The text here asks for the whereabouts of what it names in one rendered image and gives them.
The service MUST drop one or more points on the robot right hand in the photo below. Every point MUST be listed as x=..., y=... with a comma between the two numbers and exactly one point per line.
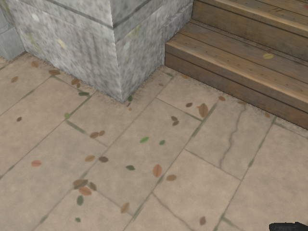
x=288, y=226

